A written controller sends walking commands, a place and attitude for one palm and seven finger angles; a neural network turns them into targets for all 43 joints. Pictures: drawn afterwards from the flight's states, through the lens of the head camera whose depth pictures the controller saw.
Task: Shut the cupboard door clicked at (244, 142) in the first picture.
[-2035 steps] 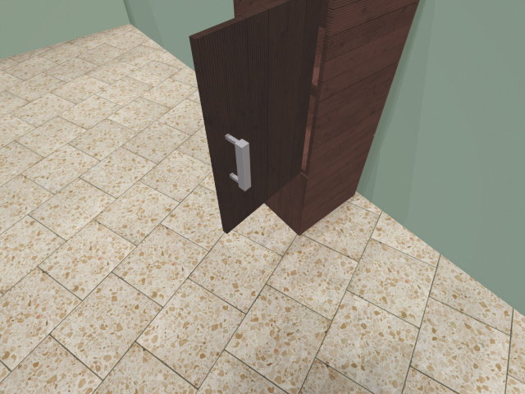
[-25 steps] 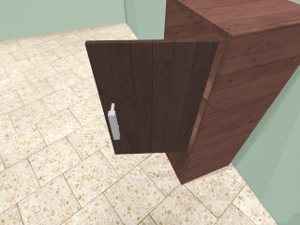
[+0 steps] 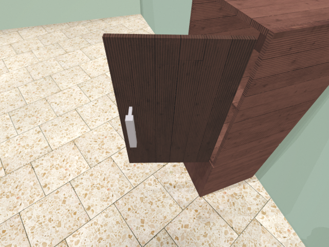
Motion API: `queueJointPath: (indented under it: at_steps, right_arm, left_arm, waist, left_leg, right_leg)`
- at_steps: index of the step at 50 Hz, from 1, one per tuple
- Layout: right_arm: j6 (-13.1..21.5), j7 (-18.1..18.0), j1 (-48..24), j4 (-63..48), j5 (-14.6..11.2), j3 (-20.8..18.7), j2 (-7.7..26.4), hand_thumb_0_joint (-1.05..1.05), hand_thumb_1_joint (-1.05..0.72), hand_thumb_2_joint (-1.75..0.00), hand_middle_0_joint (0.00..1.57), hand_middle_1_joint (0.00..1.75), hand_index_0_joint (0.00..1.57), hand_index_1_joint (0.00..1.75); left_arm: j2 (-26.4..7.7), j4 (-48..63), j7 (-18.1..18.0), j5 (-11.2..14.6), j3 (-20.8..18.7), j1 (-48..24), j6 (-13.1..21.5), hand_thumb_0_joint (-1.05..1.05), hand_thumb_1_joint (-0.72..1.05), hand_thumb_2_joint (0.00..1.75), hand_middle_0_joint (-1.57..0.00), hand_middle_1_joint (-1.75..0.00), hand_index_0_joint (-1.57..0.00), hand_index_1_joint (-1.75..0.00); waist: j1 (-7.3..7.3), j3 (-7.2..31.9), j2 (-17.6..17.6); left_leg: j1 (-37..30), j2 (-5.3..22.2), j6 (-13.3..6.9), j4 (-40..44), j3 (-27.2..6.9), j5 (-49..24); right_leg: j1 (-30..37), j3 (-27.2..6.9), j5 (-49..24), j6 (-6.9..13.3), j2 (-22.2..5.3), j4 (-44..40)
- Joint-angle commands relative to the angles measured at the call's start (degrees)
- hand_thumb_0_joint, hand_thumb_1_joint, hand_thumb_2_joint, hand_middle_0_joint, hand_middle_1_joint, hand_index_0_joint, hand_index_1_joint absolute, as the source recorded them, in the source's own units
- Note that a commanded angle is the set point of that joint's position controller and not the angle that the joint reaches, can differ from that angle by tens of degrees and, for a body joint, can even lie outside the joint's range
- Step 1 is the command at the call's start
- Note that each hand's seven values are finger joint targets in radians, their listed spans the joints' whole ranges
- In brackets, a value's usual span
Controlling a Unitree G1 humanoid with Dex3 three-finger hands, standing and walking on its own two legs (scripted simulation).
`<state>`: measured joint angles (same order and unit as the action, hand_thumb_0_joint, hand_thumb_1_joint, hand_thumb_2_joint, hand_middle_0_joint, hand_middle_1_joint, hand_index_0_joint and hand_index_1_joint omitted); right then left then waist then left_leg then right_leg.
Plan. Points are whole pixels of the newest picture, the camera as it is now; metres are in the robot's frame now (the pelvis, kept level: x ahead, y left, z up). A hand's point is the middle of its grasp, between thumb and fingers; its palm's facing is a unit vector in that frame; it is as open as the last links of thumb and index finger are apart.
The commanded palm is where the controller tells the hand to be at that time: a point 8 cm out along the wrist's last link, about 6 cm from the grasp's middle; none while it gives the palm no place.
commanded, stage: look again from close up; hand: left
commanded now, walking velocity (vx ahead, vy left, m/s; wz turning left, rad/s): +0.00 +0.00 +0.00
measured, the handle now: (132, 127) +0.48 +0.14 -0.05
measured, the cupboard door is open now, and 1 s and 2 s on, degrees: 71 71 71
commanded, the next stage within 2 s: raise the hand and make a fist in 0.44 s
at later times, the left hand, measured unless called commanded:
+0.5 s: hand out of the picture +0.04 +0.16 -0.17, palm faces -0.04 -0.97 -0.25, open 7.3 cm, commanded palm none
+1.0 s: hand out of the picture +0.11 +0.16 -0.10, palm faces +0.15 -0.99 -0.02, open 6.0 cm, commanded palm +0.12 +0.21 -0.06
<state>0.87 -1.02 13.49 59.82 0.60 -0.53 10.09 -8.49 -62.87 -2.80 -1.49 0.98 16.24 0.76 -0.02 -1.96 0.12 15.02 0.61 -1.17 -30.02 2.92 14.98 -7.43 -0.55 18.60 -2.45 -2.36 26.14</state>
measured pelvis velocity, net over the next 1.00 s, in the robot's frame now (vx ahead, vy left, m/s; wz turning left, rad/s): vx -0.06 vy -0.05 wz -0.01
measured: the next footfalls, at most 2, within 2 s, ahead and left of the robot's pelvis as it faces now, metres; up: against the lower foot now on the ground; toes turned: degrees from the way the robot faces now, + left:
none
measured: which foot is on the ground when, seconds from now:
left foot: down 0.00-1.00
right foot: down 0.00-1.00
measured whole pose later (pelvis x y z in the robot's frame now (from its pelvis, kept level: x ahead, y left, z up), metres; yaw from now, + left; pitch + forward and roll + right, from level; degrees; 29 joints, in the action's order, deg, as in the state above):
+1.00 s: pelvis -0.06 -0.05 -0.11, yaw +0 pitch +15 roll +0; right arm 17.5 -2.2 6.7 32.4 -0.2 -4.7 15.4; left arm -9.1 -12.6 19.8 17.3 -13.1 25.6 33.7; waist -4.1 8.6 1.3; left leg 59.0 1.9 3.6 -71.4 -5.4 27.4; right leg -53.5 3.3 35.7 2.6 0.5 74.3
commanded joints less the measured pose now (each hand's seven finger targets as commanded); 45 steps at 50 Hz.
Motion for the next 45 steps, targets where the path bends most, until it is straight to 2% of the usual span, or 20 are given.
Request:
queueJointPath:
  at_steps: [1,7,20,26,27,28,29,30,31,32,33,34,35,36,37,38,39,40,43,45]
  right_arm:
    - [0.7,0.2,2.5,-4.6,0.4,-0.8,6.5,0.00,-0.90,-0.90,0.20,0.30,0.20,0.30]
    - [0.7,0.1,2.7,-4.6,0.2,-0.8,7.0,0.00,-0.90,-0.90,0.20,0.30,0.20,0.30]
    - [0.8,-0.2,1.0,-1.4,0.1,-0.5,7.1,0.00,-0.90,-0.90,0.20,0.30,0.20,0.30]
    - [0.7,-0.3,0.0,-0.6,0.1,-0.6,7.5,0.00,-0.90,-0.90,0.20,0.30,0.20,0.30]
    - [0.6,-0.1,-2.8,-4.2,-0.4,-0.9,7.6,0.00,-0.90,-0.90,0.20,0.30,0.20,0.30]
    - [11.9,-5.7,4.5,-16.0,-1.1,-3.5,17.4,0.00,-0.90,-0.90,0.20,0.30,0.20,0.30]
    - [16.6,-7.3,-0.7,-17.2,-4.5,-0.1,11.6,0.00,-0.90,-0.90,0.20,0.30,0.20,0.30]
    - [18.1,-6.1,-1.5,-16.6,-3.6,0.0,10.0,0.00,-0.90,-0.90,0.20,0.30,0.20,0.30]
    - [18.3,-3.9,-1.8,-15.5,-3.4,-1.3,7.6,0.00,-0.90,-0.90,0.20,0.30,0.20,0.30]
    - [18.6,-2.7,-1.4,-19.2,-3.4,-3.6,9.9,0.00,-0.90,-0.90,0.20,0.30,0.20,0.30]
    - [19.0,-2.8,-3.2,-21.4,-2.5,-4.7,9.9,0.00,-0.90,-0.90,0.20,0.30,0.20,0.30]
    - [19.0,-2.5,-3.9,-21.7,-1.8,-4.4,9.4,0.00,-0.90,-0.90,0.20,0.30,0.20,0.30]
    - [18.7,-1.8,-4.5,-22.8,-2.0,-4.6,8.8,0.00,-0.90,-0.90,0.20,0.30,0.20,0.30]
    - [18.5,-0.8,-5.0,-23.7,-1.3,-4.3,8.4,0.00,-0.90,-0.90,0.20,0.30,0.20,0.30]
    - [18.1,-0.2,-5.5,-24.0,-0.8,-5.2,8.3,0.00,-0.90,-0.90,0.20,0.30,0.20,0.30]
    - [18.2,0.3,-6.0,-24.8,-0.4,-5.3,8.7,0.00,-0.90,-0.90,0.20,0.30,0.20,0.30]
    - [18.3,0.7,-6.3,-25.5,-0.5,-5.7,8.8,0.00,-0.90,-0.90,0.20,0.30,0.20,0.30]
    - [18.4,1.2,-5.9,-26.3,-1.1,-5.8,8.8,0.00,-0.90,-0.90,0.20,0.30,0.20,0.30]
    - [18.2,0.6,-7.1,-32.0,-1.3,-5.9,9.8,0.00,-0.90,-0.90,0.20,0.30,0.20,0.30]
    - [18.5,-0.4,-7.0,-34.0,-1.0,-5.6,9.5,0.00,-0.90,-0.90,0.20,0.30,0.20,0.30]
  left_arm:
    - [-7.6,3.4,0.1,0.2,-1.5,4.4,0.8,0.00,0.90,0.90,-0.20,-0.30,-0.20,-0.30]
    - [-7.8,3.9,0.3,0.6,-1.2,2.3,0.8,0.00,0.90,0.90,-0.20,-0.30,-0.20,-0.30]
    - [-10.9,3.8,0.3,0.7,-1.6,1.9,1.0,0.00,0.90,0.90,-0.20,-0.30,-0.20,-0.30]
    - [-11.6,3.7,0.4,0.7,-1.8,1.2,1.0,0.00,0.90,0.90,-0.20,-0.30,-0.20,-0.30]
    - [-9.4,2.4,-1.8,0.1,-2.1,6.1,1.9,0.00,0.90,0.90,-0.20,-0.30,-0.20,-0.30]
    - [-47.5,95.6,-2.9,6.7,-29.8,-45.7,19.4,0.00,0.90,0.90,-0.20,-0.30,-0.20,-0.30]
    - [-13.7,67.6,-3.0,7.6,-5.2,2.3,13.3,0.00,0.90,0.90,-0.22,-0.32,-0.22,-0.32]
    - [-13.6,71.0,-5.6,10.1,-8.5,2.3,10.8,0.00,0.90,0.90,-0.24,-0.34,-0.24,-0.34]
    - [1.6,58.9,-4.4,9.6,-1.2,13.0,4.6,0.00,0.90,0.90,-0.25,-0.36,-0.25,-0.36]
    - [-4.5,67.8,-3.7,10.3,-6.0,0.3,6.6,0.00,0.90,0.90,-0.27,-0.38,-0.27,-0.38]
    - [-6.8,64.6,-2.2,10.3,-10.0,6.2,9.0,0.00,0.90,0.90,-0.29,-0.40,-0.29,-0.40]
    - [-6.3,58.2,-0.6,10.7,-11.5,11.2,12.1,0.00,0.90,0.90,-0.31,-0.42,-0.31,-0.42]
    - [-4.2,50.8,1.7,11.2,-12.8,19.3,15.2,0.00,0.90,0.90,-0.33,-0.44,-0.33,-0.44]
    - [-1.0,47.4,4.7,12.2,-12.2,22.2,19.5,0.00,0.90,0.90,-0.35,-0.46,-0.35,-0.46]
    - [-1.1,46.3,8.3,13.9,-15.1,26.3,24.5,0.00,0.90,0.90,-0.36,-0.48,-0.36,-0.48]
    - [-0.2,47.2,12.4,15.2,-14.1,25.6,29.6,0.00,0.90,0.90,-0.38,-0.50,-0.38,-0.50]
    - [-1.9,47.1,16.2,16.6,-15.7,23.8,33.8,0.00,0.90,0.90,-0.40,-0.52,-0.40,-0.52]
    - [-3.8,45.9,20.3,17.7,-17.2,21.6,37.0,0.00,0.90,0.90,-0.42,-0.54,-0.42,-0.54]
    - [-10.6,53.3,26.1,20.1,-21.6,11.9,38.5,0.00,0.90,0.90,-0.47,-0.60,-0.47,-0.60]
    - [-13.3,61.6,25.2,21.1,-22.7,3.2,38.3,0.00,0.90,0.90,-0.51,-0.64,-0.51,-0.64]
  waist:
    - [-0.16,1.3,-6.3]
    - [0.43,-0.7,2.6]
    - [-0.37,1.0,2.9]
    - [-0.25,1.3,0.6]
    - [-1.31,-1.1,5.7]
    - [5.46,21.2,-2.3]
    - [0.88,27.4,-25.0]
    - [-1.82,26.6,-21.5]
    - [1.53,15.1,-15.0]
    - [1.71,8.3,-7.4]
    - [0.97,5.2,-2.3]
    - [0.55,1.2,5.1]
    - [-1.24,-0.7,9.8]
    - [-1.76,1.3,16.4]
    - [-3.76,5.3,21.0]
    - [-3.92,7.9,21.7]
    - [-4.23,10.8,20.6]
    - [-4.63,12.1,15.4]
    - [-5.21,20.8,0.0]
    - [-3.96,23.4,-2.3]
  left_leg:
    - [-1.1,5.3,-1.4,5.1,-6.7,-6.2]
    - [-2.5,4.7,-1.2,4.8,-5.2,-7.5]
    - [-5.5,4.7,-0.5,4.4,-2.8,-13.2]
    - [-6.5,4.9,0.2,4.1,-1.8,-13.8]
    - [-1.8,5.8,1.6,-8.1,-0.5,-15.2]
    - [-23.2,2.5,-0.6,-12.5,-1.1,-24.1]
    - [-23.8,1.7,-0.4,-5.2,-3.9,-34.3]
    - [-21.4,3.3,1.3,-2.8,-5.0,-41.9]
    - [-12.6,3.2,0.5,1.0,-4.8,-36.2]
    - [-4.3,2.6,1.0,-3.0,-3.9,-25.4]
    - [2.3,0.5,0.7,-6.7,-2.3,-17.5]
    - [8.5,-0.7,0.8,-9.2,-2.7,-12.6]
    - [13.0,-1.1,1.2,-11.3,-3.2,-11.6]
    - [17.6,-1.4,1.7,-14.7,-3.5,-12.1]
    - [21.4,-1.6,2.3,-17.8,-3.0,-11.5]
    - [24.6,-2.0,2.5,-20.6,-2.6,-9.8]
    - [27.2,-2.3,2.8,-23.1,-2.2,-7.4]
    - [28.8,-2.6,3.0,-25.5,-2.1,-6.9]
    - [33.1,-3.6,2.0,-32.0,-0.4,-0.6]
    - [35.6,-2.7,1.2,-35.6,-1.4,2.6]
  right_leg:
    - [-4.9,-0.8,-1.2,4.5,-1.1,0.4]
    - [-7.8,-2.6,-4.4,4.0,-2.0,-0.4]
    - [-5.0,-3.8,-16.8,4.0,-3.3,-1.3]
    - [-4.5,-4.5,-20.7,4.3,-3.4,-1.8]
    - [-5.4,-9.1,-42.3,1.7,-6.5,-4.1]
    - [-6.2,-0.7,-39.5,3.5,-1.3,12.5]
    - [-11.6,3.9,-22.6,2.8,2.0,22.2]
    - [-11.6,5.9,-10.3,3.6,2.5,17.1]
    - [-17.3,5.8,-6.2,2.7,2.2,12.3]
    - [-16.9,5.0,-11.7,2.9,1.7,8.8]
    - [-18.7,4.9,-15.3,2.8,1.3,8.1]
    - [-21.7,4.8,-15.5,2.1,1.1,9.4]
    - [-22.1,4.2,-20.2,1.7,0.6,11.6]
    - [-23.7,4.7,-27.8,0.8,0.4,16.7]
    - [-23.6,4.0,-32.6,0.2,0.4,21.0]
    - [-24.8,3.0,-34.9,-0.3,0.1,24.5]
    - [-26.1,1.4,-33.4,-0.3,-0.2,26.8]
    - [-26.8,-0.4,-32.7,0.5,-0.6,29.3]
    - [-31.3,-5.7,-11.5,1.8,-0.9,30.4]
    - [-34.8,-8.4,-0.4,1.8,-0.4,29.5]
